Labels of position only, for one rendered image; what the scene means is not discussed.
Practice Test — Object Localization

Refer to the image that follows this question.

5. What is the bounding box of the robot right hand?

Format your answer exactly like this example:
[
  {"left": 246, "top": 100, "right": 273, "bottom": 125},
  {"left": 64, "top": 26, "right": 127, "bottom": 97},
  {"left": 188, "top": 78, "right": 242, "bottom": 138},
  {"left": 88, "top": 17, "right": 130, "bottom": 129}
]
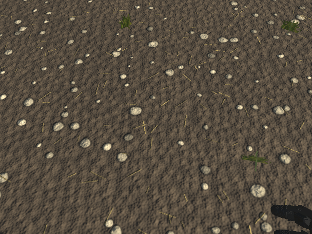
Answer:
[{"left": 271, "top": 205, "right": 312, "bottom": 234}]

